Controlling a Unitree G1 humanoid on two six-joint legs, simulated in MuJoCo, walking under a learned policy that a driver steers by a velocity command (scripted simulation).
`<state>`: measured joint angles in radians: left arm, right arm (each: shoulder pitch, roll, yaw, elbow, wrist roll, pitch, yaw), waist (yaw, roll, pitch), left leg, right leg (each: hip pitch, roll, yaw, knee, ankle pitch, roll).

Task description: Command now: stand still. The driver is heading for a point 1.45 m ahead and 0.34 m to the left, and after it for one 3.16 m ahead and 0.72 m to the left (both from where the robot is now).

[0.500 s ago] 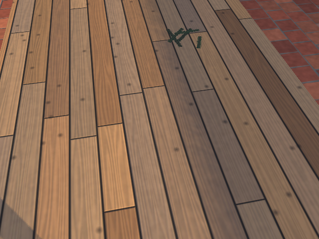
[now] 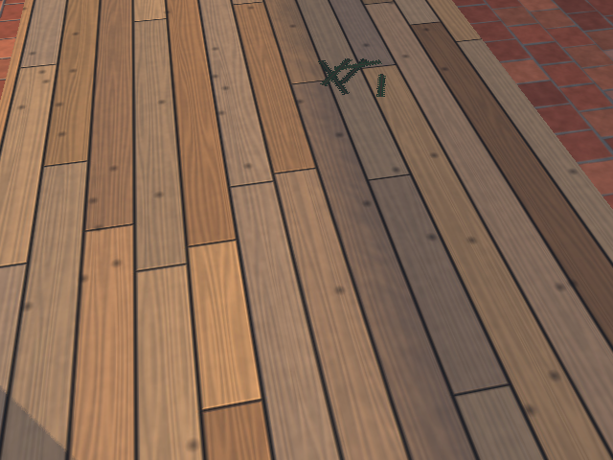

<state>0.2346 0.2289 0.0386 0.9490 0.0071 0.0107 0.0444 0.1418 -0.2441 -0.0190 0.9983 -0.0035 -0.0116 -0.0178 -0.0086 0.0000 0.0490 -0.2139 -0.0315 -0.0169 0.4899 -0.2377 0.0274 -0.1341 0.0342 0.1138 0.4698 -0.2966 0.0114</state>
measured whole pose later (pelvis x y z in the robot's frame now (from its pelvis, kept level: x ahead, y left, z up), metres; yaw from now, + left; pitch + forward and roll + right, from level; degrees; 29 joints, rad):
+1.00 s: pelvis +0.29 +0.04 -0.01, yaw +12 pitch +1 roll +1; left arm 0.32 0.24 0.02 0.95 -0.02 -0.13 0.01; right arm 0.09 -0.27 -0.06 0.84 0.02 -0.07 0.05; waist 0.01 0.00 0.06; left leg -0.40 -0.11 0.04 0.53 -0.15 0.11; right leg -0.29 -0.03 0.03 1.26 -0.38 -0.02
